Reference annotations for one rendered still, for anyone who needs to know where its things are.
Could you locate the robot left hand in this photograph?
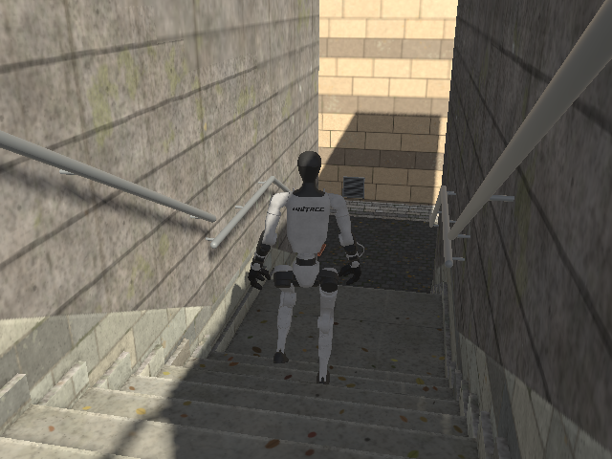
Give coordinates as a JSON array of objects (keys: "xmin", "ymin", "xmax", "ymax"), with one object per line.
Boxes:
[{"xmin": 248, "ymin": 268, "xmax": 271, "ymax": 290}]

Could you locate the robot left thigh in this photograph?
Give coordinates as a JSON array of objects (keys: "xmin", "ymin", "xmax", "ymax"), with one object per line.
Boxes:
[{"xmin": 273, "ymin": 265, "xmax": 296, "ymax": 307}]

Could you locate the robot left forearm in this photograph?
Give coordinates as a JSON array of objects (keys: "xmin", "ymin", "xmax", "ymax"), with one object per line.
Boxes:
[{"xmin": 251, "ymin": 230, "xmax": 271, "ymax": 271}]

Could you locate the robot right hand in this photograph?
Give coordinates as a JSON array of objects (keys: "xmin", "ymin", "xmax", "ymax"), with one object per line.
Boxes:
[{"xmin": 339, "ymin": 263, "xmax": 361, "ymax": 285}]

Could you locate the left robot shin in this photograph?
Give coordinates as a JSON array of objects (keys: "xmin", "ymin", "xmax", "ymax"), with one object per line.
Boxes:
[{"xmin": 276, "ymin": 291, "xmax": 293, "ymax": 354}]

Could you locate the left robot upper arm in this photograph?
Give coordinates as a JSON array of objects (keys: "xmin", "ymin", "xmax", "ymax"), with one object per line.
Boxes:
[{"xmin": 262, "ymin": 192, "xmax": 289, "ymax": 246}]

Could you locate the robot right forearm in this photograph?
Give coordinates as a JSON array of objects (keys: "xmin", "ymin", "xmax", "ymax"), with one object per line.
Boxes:
[{"xmin": 344, "ymin": 231, "xmax": 360, "ymax": 268}]

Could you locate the right robot upper arm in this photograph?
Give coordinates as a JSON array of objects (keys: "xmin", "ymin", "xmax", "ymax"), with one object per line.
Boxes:
[{"xmin": 328, "ymin": 193, "xmax": 354, "ymax": 247}]

